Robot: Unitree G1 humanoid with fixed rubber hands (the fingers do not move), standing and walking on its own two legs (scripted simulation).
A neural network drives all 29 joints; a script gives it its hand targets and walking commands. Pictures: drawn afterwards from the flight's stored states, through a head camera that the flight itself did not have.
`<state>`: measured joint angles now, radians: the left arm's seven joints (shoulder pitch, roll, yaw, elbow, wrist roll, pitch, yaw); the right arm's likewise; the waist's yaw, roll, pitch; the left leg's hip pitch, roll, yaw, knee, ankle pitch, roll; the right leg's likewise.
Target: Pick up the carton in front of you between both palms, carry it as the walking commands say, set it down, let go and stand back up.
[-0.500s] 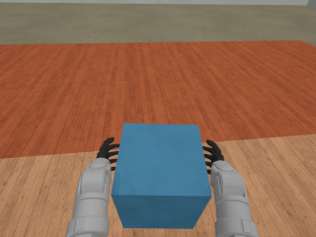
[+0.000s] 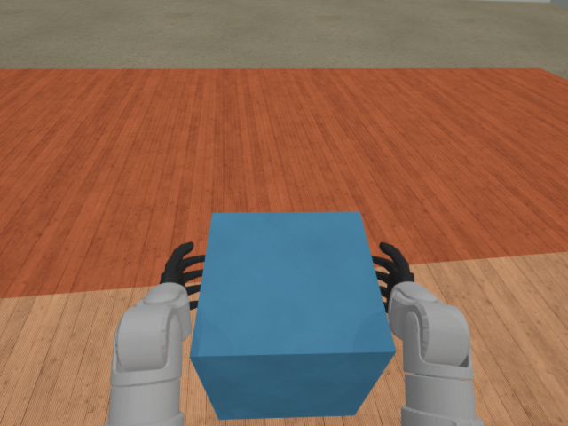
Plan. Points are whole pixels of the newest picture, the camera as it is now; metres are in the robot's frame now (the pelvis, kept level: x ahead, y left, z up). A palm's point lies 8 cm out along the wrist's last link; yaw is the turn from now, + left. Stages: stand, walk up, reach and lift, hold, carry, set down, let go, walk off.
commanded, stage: carry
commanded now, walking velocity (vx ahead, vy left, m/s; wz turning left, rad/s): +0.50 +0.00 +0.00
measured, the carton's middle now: (286, 319) +0.28 +0.00 +0.02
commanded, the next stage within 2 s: none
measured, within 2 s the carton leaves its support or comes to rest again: neither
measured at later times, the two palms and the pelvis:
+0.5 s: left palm (211, 162) +0.54 +0.15 +0.10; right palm (369, 167) +0.56 -0.15 +0.10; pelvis +0.28 -0.02 +0.01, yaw +1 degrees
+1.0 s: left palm (230, 85) +0.89 +0.16 +0.11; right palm (346, 90) +0.88 -0.14 +0.11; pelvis +0.62 +0.01 +0.02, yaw -1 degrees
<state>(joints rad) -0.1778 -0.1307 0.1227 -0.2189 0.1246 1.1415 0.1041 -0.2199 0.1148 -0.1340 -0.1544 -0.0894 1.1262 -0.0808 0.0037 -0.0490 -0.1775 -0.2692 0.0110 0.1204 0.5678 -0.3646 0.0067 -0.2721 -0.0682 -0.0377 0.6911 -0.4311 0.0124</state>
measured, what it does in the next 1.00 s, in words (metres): walks ahead: right foot, then left foot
